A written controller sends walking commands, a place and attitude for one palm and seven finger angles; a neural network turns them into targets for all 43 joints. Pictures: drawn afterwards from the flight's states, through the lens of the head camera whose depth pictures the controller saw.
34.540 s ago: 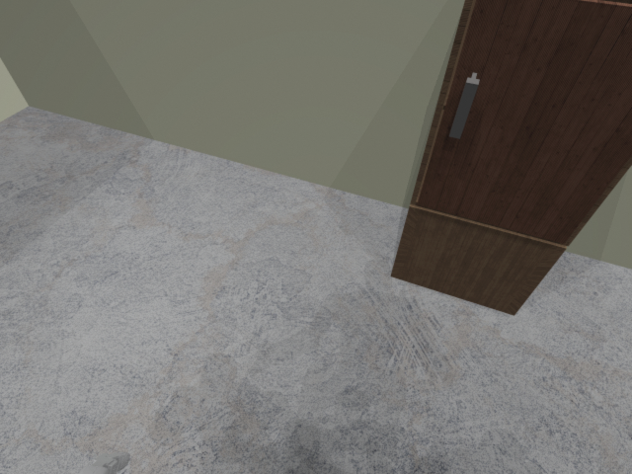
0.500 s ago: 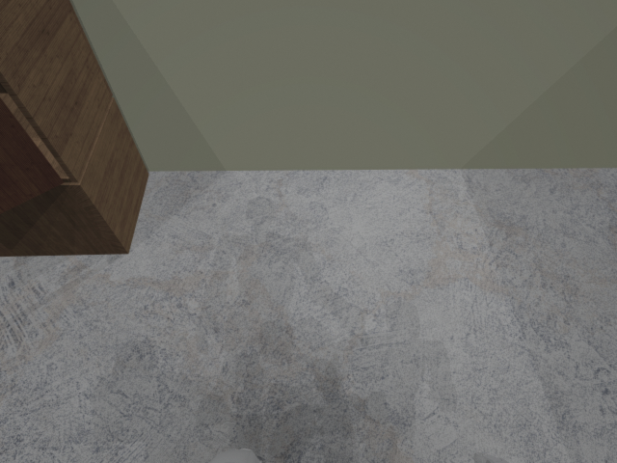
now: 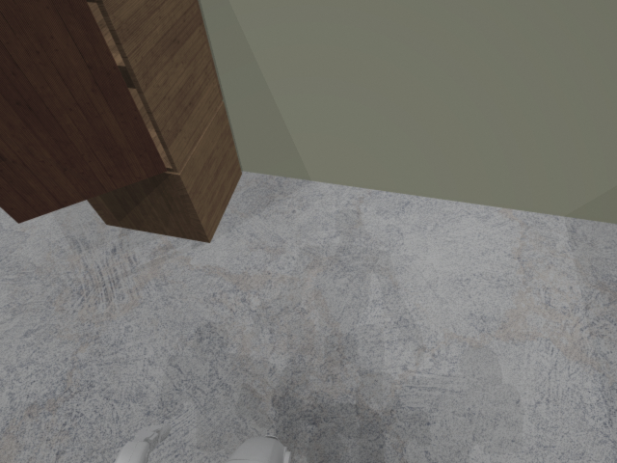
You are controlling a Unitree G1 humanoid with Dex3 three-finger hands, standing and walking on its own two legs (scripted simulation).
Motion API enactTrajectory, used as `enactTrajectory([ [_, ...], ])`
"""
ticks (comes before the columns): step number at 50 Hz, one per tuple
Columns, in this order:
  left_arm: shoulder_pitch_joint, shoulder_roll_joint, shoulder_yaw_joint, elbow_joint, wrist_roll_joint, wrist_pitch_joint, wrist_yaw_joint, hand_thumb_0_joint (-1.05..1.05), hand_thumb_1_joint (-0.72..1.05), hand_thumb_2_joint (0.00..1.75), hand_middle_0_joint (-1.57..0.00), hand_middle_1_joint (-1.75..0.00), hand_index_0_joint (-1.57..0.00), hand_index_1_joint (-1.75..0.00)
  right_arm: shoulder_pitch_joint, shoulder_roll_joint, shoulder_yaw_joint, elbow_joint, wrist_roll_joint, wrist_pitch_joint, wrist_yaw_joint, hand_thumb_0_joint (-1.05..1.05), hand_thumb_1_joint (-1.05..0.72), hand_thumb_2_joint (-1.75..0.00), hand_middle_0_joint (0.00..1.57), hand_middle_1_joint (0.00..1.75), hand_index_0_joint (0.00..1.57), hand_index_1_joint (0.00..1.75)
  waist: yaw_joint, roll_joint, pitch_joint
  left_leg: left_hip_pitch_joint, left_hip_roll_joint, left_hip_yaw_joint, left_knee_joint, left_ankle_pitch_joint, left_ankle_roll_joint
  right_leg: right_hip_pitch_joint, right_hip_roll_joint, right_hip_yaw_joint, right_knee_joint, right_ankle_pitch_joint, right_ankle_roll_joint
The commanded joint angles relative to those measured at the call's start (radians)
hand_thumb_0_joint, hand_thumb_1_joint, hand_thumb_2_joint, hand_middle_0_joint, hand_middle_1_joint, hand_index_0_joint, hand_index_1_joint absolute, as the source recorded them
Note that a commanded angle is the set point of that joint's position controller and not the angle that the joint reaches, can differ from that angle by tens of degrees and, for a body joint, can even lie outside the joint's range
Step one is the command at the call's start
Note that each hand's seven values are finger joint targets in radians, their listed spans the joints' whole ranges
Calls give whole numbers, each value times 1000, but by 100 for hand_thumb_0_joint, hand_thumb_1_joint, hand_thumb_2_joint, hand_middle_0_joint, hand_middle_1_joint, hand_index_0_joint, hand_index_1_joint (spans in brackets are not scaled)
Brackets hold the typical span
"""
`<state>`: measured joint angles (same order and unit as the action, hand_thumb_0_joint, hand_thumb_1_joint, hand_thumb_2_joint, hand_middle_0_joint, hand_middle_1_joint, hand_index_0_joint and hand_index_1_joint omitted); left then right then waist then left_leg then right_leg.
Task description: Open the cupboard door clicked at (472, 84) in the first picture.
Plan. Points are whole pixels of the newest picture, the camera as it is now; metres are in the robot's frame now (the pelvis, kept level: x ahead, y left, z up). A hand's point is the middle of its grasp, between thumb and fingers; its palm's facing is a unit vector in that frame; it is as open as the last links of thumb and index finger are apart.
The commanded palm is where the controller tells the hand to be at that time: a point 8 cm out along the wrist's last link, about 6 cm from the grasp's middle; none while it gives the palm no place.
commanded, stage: turn to face it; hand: left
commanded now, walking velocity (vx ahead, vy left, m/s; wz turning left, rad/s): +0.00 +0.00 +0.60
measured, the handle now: out of the picture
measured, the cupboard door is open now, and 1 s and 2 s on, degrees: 40 40 40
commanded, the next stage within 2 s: take the last steps up to it in 0.76 s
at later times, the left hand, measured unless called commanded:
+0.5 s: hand out of the picture +0.03 +0.27 -0.17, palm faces +0.29 -0.93 -0.22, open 7.4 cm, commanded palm none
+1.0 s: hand out of the picture +0.03 +0.20 -0.15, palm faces +0.42 -0.88 -0.22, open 7.3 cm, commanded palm none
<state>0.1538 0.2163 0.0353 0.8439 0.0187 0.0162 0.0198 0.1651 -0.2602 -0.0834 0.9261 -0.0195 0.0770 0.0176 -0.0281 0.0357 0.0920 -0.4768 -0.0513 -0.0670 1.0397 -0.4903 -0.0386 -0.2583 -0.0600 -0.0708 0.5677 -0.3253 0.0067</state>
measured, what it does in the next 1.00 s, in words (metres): steps on the spot, turning left: left foot, then right foot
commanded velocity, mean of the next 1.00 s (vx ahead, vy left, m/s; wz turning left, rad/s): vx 0.05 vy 0.02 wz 0.35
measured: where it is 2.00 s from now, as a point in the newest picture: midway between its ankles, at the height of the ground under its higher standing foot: outside the picture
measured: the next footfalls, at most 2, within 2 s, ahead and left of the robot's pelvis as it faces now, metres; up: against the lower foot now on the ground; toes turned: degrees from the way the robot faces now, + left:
left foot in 0.28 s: +0.05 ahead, +0.12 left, +0.00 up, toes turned +15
right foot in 0.82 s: +0.09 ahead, -0.10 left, +0.00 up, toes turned +18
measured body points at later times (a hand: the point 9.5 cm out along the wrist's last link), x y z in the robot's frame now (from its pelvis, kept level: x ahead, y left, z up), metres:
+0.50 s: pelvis +0.02 +0.04 +0.01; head +0.05 +0.09 +0.45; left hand +0.01 +0.32 -0.15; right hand +0.18 -0.17 -0.11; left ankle +0.01 +0.11 -0.73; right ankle +0.04 -0.14 -0.64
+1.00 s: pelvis +0.03 +0.00 +0.01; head +0.06 +0.00 +0.46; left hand +0.00 +0.24 -0.13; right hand +0.15 -0.22 -0.15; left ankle -0.03 +0.11 -0.66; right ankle +0.05 -0.11 -0.73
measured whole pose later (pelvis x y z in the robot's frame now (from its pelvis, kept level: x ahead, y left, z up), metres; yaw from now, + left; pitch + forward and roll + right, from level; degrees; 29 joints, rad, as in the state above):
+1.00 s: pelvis +0.03 +0.00 +0.01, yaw +24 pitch +0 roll +1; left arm 0.22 0.16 0.03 0.95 0.01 -0.01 0.02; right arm 0.25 -0.22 -0.07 1.03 -0.02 0.06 0.02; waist -0.03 0.02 0.05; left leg -0.46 -0.02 -0.01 1.07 -0.39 -0.04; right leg -0.14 -0.05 -0.09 0.43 -0.29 0.00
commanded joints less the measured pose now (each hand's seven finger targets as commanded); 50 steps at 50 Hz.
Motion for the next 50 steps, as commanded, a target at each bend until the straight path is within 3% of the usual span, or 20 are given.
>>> enactTrajectory([
  [1,40,153,40,-63,-3,-26,13,0,90,90,-20,-30,-20,-30,-50,-64,-15,-94,6,-22,9,0,-90,-90,20,30,20,30,22,-269,-95,-115,67,60,137,52,-33,163,-241,88,-210,563,-109],
  [5,121,188,54,-34,3,-28,15,0,90,90,-20,-30,-20,-30,-117,-31,5,-106,11,-27,15,0,-90,-90,20,30,20,30,63,-202,-126,-52,65,132,-114,50,-38,255,-268,27,-159,687,-109],
  [8,150,211,63,-13,10,-25,12,0,90,90,-20,-30,-20,-30,-132,-23,13,-114,14,-36,17,0,-90,-90,20,30,20,30,78,-262,-135,15,53,170,-263,40,-21,267,-285,9,-113,724,-106],
  [10,143,219,69,-11,7,-24,8,0,90,90,-20,-30,-20,-30,-95,-35,13,-106,13,-44,12,0,-90,-90,20,30,20,30,58,-255,-152,101,37,190,-389,98,-6,244,-286,-12,-55,742,-86],
  [12,107,218,69,-15,-7,-22,0,0,90,90,-20,-30,-20,-30,9,-80,0,-78,6,-53,8,0,-90,-90,20,30,20,30,-10,-183,-189,333,41,177,-579,325,22,105,-258,-75,108,648,-18],
  [13,98,166,61,-38,-12,-18,-5,0,90,90,-20,-30,-20,-30,83,-174,-23,-68,-1,-63,3,0,-90,-90,20,30,20,30,-48,53,-255,524,241,-73,-616,568,99,-106,-165,-121,313,268,45],
  [14,44,97,36,-80,-17,-10,-5,0,90,90,-20,-30,-20,-30,158,-271,-46,-61,-1,-61,-10,0,-90,-90,20,30,20,30,-86,284,-264,560,469,-376,-650,999,260,-307,-48,-68,524,-357,94],
  [15,17,132,40,-84,-8,7,4,0,90,90,-20,-30,-20,-30,170,-263,-38,-41,3,-53,-18,0,-90,-90,20,30,20,30,-75,165,-265,530,492,-318,-626,966,308,-310,-69,52,593,-353,69],
  [17,-12,120,48,-48,-1,17,5,0,90,90,-20,-30,-20,-30,76,-203,-23,-67,-2,-63,-37,0,-90,-90,20,30,20,30,-40,148,-170,402,379,-253,-673,735,250,-334,-72,78,633,-211,71],
  [21,60,111,47,7,1,24,-10,0,90,90,-20,-30,-20,-30,19,-143,1,-70,1,-78,-44,0,-90,-90,20,30,20,30,23,64,-140,350,284,-131,-698,710,197,-293,-46,78,610,-46,80],
  [28,18,102,38,6,1,22,-7,0,90,90,-20,-30,-20,-30,86,-128,4,-32,1,-81,-44,0,-90,-90,20,30,20,30,11,71,-140,380,284,-180,-713,684,216,-276,-24,78,475,-39,89],
  [34,-26,79,27,-2,-6,17,-5,0,90,90,-20,-30,-20,-30,94,-125,1,-12,-8,-70,-42,0,-90,-90,20,30,20,30,0,114,-114,298,279,-234,-707,606,221,-131,20,54,238,-111,65],
  [38,68,85,31,34,-11,0,2,0,90,90,-20,-30,-20,-30,65,-112,2,-6,2,-69,-41,0,-90,-90,20,30,20,30,47,72,-149,210,232,-228,-629,607,179,95,45,45,-50,62,45],
  [39,103,100,36,47,-12,-10,8,0,90,90,-20,-30,-20,-30,58,-91,3,-5,8,-70,-37,0,-90,-90,20,30,20,30,62,25,-171,157,191,-204,-583,525,137,203,10,76,-181,144,36],
  [40,120,156,45,54,-3,-22,15,0,90,90,-20,-30,-20,-30,68,-44,9,-7,18,-73,-32,0,-90,-90,20,30,20,30,61,-132,-185,38,106,-110,-473,338,76,308,-146,236,-256,188,-12],
  [41,120,210,52,53,3,-26,16,0,90,90,-20,-30,-20,-30,63,-10,18,-24,18,-68,-30,0,-90,-90,20,30,20,30,61,-300,-137,-32,-14,32,-296,-11,18,250,-343,397,-300,270,-124],
  [42,112,216,45,38,2,-22,14,0,90,90,-20,-30,-20,-30,56,-42,6,-26,11,-54,-25,0,-90,-90,20,30,20,30,66,-252,-117,-2,13,17,-117,-100,24,112,-396,387,-318,241,-192],
  [43,54,157,39,32,-1,-19,19,0,90,90,-20,-30,-20,-30,59,-33,-1,-9,3,-41,-23,0,-90,-90,20,30,20,30,32,-207,-69,-18,28,7,-26,-39,22,77,-331,318,-324,249,-194],
  [45,57,132,38,39,-4,-33,12,0,90,90,-20,-30,-20,-30,70,-40,0,25,-1,-36,-17,0,-90,-90,20,30,20,30,27,-228,-45,-91,50,22,76,47,2,151,-256,240,-300,332,-152],
  [50,183,122,48,91,-1,-64,2,0,90,90,-20,-30,-20,-30,-16,-17,3,6,-3,-52,6,0,-90,-90,20,30,20,30,75,-177,-34,-173,92,59,26,137,-19,257,-281,185,-344,211,-126],
])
